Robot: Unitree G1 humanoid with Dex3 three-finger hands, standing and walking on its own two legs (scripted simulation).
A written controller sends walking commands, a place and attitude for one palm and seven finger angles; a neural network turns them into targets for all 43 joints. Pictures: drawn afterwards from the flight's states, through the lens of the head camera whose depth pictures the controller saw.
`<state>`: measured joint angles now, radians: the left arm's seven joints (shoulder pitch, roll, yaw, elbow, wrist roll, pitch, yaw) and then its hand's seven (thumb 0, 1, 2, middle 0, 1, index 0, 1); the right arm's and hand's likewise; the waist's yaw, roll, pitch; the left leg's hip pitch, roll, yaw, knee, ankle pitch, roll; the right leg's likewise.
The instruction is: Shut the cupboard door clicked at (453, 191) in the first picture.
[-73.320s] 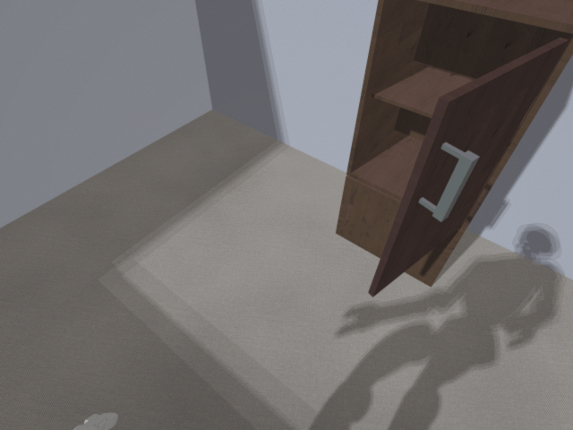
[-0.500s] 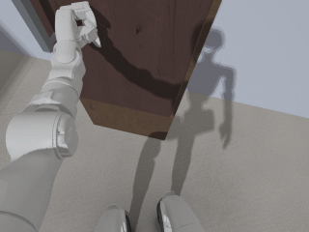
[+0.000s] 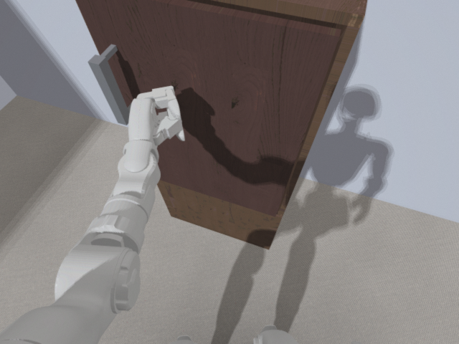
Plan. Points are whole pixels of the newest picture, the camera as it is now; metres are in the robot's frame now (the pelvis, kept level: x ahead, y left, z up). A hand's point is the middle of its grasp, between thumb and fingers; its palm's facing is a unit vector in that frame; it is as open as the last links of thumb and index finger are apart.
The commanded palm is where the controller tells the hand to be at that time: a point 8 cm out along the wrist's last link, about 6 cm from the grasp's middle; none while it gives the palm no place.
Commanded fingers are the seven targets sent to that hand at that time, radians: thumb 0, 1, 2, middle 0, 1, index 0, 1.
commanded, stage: draw the hand back to the body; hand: left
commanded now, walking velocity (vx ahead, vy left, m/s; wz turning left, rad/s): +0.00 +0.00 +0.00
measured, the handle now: (118, 87) +0.59 +0.20 +0.08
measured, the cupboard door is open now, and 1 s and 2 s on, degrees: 0 0 0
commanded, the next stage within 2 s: step back with the hand held close in 1.52 s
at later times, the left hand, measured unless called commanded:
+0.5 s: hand (107, 181) +0.33 +0.15 +0.15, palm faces -0.01 -0.99 -0.10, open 3.1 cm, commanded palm +0.29 +0.21 +0.15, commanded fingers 0.00 0.90 0.90 -1.05 -1.23 -1.05 -1.23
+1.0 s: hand out of the picture +0.22 +0.26 +0.18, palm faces +0.37 -0.87 -0.34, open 5.0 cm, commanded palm +0.17 +0.31 +0.21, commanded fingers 0.00 0.90 0.90 -0.37 -0.48 -0.37 -0.48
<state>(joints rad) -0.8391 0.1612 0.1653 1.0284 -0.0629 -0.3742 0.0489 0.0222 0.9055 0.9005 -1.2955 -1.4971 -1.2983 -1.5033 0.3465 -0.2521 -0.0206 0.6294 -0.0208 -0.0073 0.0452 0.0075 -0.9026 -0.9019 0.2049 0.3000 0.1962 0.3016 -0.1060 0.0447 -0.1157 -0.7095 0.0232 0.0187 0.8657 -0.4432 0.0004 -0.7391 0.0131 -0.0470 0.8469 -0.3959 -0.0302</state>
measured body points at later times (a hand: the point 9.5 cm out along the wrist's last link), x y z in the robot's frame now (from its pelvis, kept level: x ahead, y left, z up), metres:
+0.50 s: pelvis -0.02 +0.00 +0.03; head -0.02 -0.02 +0.48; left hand +0.33 +0.20 +0.15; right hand +0.14 -0.24 -0.07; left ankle -0.02 +0.12 -0.69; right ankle +0.00 -0.10 -0.69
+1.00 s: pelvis +0.00 +0.02 +0.05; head -0.03 +0.00 +0.50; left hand +0.20 +0.31 +0.20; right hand +0.18 -0.19 -0.04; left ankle -0.02 +0.12 -0.69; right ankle +0.00 -0.10 -0.69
